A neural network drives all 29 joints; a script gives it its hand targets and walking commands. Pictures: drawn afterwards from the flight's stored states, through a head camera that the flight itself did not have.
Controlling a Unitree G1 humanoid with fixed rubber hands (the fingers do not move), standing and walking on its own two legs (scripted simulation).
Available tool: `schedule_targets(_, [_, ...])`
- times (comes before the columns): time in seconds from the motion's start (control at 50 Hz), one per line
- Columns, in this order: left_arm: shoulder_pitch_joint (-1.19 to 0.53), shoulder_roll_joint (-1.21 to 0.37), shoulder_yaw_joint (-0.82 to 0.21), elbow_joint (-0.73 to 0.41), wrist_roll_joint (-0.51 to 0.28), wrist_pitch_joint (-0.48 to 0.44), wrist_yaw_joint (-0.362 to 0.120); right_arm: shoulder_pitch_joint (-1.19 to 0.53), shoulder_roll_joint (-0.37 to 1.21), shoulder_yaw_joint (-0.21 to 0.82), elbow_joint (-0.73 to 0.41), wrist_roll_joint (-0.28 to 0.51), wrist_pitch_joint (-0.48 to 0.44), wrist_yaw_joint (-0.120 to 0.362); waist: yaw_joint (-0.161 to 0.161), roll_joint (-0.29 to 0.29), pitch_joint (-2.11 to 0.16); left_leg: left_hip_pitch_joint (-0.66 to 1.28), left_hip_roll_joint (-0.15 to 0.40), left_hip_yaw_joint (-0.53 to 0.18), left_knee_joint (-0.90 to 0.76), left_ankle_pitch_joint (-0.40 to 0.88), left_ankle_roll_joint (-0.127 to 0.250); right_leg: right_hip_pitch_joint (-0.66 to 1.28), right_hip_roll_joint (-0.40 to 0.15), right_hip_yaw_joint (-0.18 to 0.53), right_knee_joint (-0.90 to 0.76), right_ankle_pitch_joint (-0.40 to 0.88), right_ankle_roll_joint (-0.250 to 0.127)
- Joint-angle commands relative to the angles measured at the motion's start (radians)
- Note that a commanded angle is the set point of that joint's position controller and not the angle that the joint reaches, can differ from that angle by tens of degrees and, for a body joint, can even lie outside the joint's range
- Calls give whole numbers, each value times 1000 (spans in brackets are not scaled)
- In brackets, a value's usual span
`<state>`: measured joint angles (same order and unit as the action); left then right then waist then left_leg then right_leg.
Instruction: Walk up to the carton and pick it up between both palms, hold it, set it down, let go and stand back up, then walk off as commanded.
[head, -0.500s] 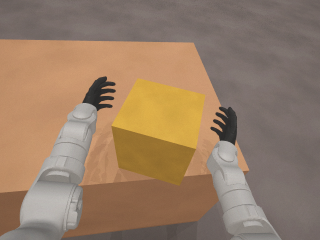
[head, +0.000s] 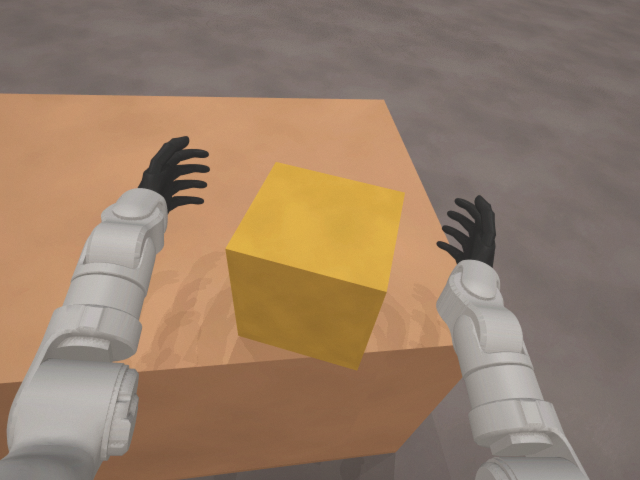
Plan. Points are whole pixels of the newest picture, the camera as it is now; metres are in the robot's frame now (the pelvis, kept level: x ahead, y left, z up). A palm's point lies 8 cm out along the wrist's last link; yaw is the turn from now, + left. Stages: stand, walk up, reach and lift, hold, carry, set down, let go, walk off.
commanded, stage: set down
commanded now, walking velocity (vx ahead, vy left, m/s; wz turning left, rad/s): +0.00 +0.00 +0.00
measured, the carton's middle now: (317, 267) +0.41 -0.01 +0.02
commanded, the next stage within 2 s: none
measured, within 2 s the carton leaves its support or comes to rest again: neither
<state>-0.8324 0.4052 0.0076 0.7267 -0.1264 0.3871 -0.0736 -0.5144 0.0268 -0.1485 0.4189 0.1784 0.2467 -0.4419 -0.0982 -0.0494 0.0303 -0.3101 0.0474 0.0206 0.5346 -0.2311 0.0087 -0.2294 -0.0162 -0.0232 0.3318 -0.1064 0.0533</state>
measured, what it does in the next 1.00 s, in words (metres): stands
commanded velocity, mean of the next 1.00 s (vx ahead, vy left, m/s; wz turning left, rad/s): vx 0.00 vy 0.00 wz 0.00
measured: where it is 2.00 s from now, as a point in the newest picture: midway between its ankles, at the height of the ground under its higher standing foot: outside the picture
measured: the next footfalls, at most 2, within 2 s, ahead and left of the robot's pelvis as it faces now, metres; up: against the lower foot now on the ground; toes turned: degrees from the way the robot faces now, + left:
none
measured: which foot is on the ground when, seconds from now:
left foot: down 0.00-1.00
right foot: down 0.00-1.00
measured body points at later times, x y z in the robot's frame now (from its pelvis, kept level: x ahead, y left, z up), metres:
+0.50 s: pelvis -0.02 +0.00 +0.00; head +0.00 +0.04 +0.45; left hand +0.40 +0.23 +0.10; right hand +0.32 -0.20 +0.11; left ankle +0.03 +0.10 -0.74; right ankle +0.04 -0.16 -0.74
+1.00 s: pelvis +0.00 +0.00 +0.00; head +0.02 +0.04 +0.45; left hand +0.38 +0.23 +0.08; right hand +0.30 -0.20 +0.09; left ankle +0.03 +0.10 -0.74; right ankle +0.04 -0.16 -0.74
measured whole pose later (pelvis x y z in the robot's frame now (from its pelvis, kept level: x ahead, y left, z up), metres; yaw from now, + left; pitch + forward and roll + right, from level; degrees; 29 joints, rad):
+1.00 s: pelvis +0.00 +0.00 +0.00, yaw +0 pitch +0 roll -3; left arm -0.34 0.47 0.09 0.29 -0.14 0.36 -0.17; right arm -0.15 0.03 -0.04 0.05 0.18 0.30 -0.44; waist -0.10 -0.05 0.03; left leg -0.30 0.05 0.03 0.53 -0.23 0.01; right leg -0.23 -0.02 -0.02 0.33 -0.11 0.05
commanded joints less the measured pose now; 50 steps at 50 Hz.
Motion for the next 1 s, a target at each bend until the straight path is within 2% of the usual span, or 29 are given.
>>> schedule_targets(0.0, [-375, 257, 58, -283, -154, -2, -30, -332, -161, 76, -259, 103, 16, 4, -92, 178, -530, 246, -39, 34, -105, 317, -27, 169, 61, -20, 20, 244, -47])
schedule_targets(0.18, [-256, 289, 92, -355, -143, 18, -54, -197, -139, 102, -281, 100, 87, 2, -65, 158, -408, 180, -27, 41, -163, 135, -5, 232, 54, -4, 23, 125, -53])
schedule_targets(0.3, [-211, 309, 95, -412, -156, -9, -59, -161, -111, 119, -333, 89, 103, 6, -42, 165, -376, 125, -17, 45, -185, 37, 7, 259, 46, 12, 31, 28, -55])
schedule_targets(0.4, [-160, 316, 87, -414, -174, -41, -61, -139, -91, 142, -381, 81, 95, 12, -19, 159, -354, 83, -12, 44, -196, -20, 17, 267, 36, 23, 32, -37, -55])
schedule_targets(0.64, [-42, 340, 105, -462, -167, -81, -79, -4, -76, 198, -449, 75, 61, 15, 20, 158, -334, 121, -14, 44, -189, 11, 15, 258, 23, 30, 20, -40, -55])
schedule_targets(0.78, [73, 336, 125, -551, -153, -78, -93, 141, -72, 220, -497, 84, 31, 12, 34, 159, -335, 202, -22, 45, -161, 130, 1, 244, 29, 23, 12, 34, -53])
schedule_targets(0.92, [234, 315, 152, -649, -136, -68, -112, 297, -81, 250, -570, 100, -20, 14, 78, 159, -313, 309, -28, 47, -141, 243, -18, 220, 37, 13, 0, 103, -55])
schedule_targets(0.98, [276, 314, 160, -680, -137, -75, -116, 340, -78, 259, -616, 100, -43, 18, 100, 155, -310, 322, -29, 52, -138, 243, -21, 206, 37, 16, -6, 92, -54])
